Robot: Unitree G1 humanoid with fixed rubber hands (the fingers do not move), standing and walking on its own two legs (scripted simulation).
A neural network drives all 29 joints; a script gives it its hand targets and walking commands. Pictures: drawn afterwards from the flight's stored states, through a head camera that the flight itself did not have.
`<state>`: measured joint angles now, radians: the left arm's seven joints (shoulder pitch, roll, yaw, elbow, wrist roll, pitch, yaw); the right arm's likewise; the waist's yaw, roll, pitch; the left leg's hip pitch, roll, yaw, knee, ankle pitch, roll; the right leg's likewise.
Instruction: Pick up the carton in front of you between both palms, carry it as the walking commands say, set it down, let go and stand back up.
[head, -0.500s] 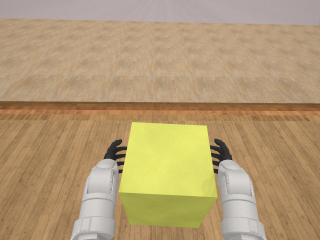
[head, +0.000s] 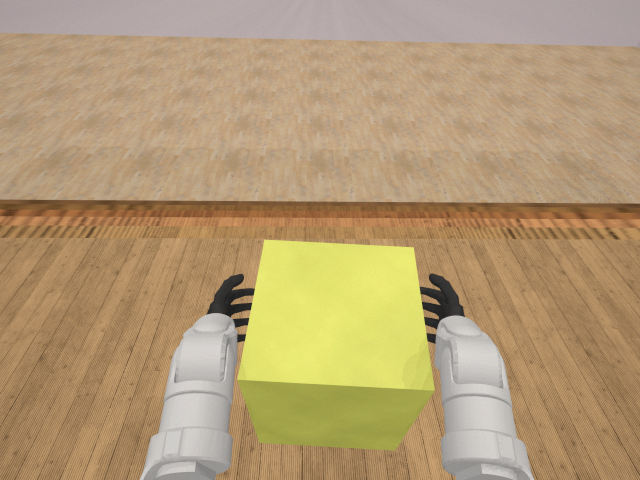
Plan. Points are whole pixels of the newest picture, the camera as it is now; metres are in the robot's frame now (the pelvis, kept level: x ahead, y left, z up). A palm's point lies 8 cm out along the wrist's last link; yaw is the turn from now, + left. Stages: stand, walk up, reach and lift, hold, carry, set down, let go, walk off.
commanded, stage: hold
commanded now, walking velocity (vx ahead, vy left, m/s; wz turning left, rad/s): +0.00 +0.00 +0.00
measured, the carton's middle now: (332, 350) +0.31 +0.00 -0.03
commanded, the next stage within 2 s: carry in 0.06 s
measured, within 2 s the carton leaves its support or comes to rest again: neither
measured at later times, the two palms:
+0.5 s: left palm (234, 259) +0.38 +0.14 +0.08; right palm (443, 256) +0.40 -0.16 +0.09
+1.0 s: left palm (293, 169) +0.64 +0.08 +0.07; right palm (444, 168) +0.67 -0.22 +0.07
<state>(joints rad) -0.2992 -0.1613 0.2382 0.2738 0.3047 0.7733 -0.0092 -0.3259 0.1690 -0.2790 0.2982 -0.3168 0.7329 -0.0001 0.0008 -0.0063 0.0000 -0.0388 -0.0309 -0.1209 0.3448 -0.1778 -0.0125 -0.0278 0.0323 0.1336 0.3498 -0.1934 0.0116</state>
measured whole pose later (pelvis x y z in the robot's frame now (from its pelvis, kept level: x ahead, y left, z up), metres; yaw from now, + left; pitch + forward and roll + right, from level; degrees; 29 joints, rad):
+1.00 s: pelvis +0.41 -0.08 -0.01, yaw +1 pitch +4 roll +0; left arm -0.04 -0.13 0.06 -0.47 0.06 1.23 0.12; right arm -0.08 0.13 -0.08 -0.46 -0.06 1.23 -0.13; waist 0.02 0.02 -0.08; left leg -0.45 0.09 0.08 1.13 -0.34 0.01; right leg -0.35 -0.03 -0.26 0.46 -0.20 -0.09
